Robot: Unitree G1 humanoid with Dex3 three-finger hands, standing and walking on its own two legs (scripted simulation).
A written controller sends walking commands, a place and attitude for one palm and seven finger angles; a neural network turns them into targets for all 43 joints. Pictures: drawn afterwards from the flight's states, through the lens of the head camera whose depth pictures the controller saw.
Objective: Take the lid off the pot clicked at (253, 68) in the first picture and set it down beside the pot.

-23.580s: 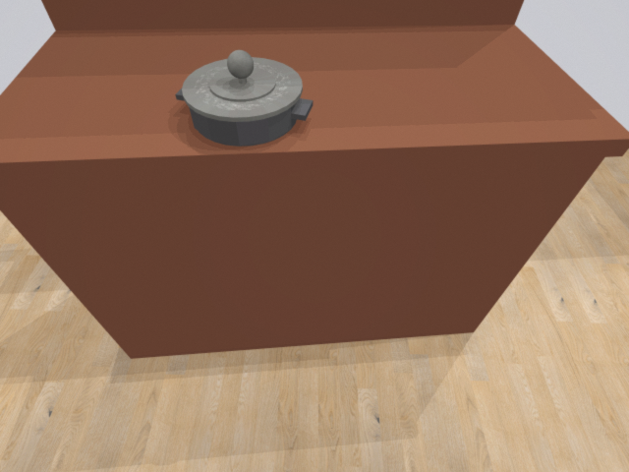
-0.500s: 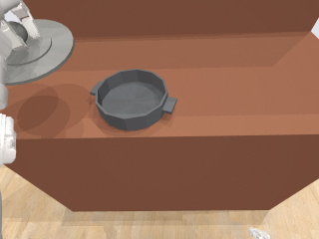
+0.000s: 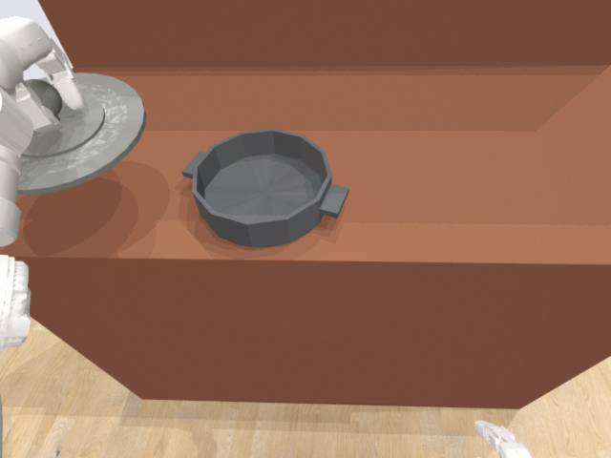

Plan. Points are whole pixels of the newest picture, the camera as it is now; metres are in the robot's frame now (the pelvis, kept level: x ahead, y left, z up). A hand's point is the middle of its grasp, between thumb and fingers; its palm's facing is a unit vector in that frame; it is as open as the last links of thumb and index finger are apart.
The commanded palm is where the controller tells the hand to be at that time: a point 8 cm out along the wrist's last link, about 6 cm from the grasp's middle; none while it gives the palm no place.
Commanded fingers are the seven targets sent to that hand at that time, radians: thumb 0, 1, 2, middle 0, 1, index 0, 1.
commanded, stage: lower the lid onto the table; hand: left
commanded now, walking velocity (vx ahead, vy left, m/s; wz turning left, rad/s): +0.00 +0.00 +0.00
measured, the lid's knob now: (39, 99) +0.46 +0.32 +0.24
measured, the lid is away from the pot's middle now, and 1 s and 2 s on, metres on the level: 0.24 0.23 0.22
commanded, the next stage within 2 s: open the fingers wide in 1.90 s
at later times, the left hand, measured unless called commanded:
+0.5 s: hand (73, 119) +0.45 +0.29 +0.22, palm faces -0.28 -0.17 -0.95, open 6.3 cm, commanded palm +0.44 +0.29 +0.30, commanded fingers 0.00 0.74 0.90 -0.91 -1.04 -0.99 -1.05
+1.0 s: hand (72, 153) +0.43 +0.30 +0.19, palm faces -0.31 -0.18 -0.93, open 6.3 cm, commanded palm +0.42 +0.30 +0.26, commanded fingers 0.00 0.74 0.90 -0.91 -1.04 -0.99 -1.05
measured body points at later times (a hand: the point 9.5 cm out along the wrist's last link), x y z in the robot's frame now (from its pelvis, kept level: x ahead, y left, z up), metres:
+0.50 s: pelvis +0.00 +0.00 +0.00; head +0.03 -0.01 +0.45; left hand +0.46 +0.29 +0.27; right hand +0.08 -0.28 -0.12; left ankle +0.03 +0.10 -0.74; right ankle -0.04 -0.14 -0.74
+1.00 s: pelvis +0.00 +0.00 +0.00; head +0.03 -0.01 +0.45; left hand +0.44 +0.30 +0.24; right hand +0.11 -0.27 -0.12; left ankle +0.03 +0.10 -0.74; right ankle -0.04 -0.14 -0.74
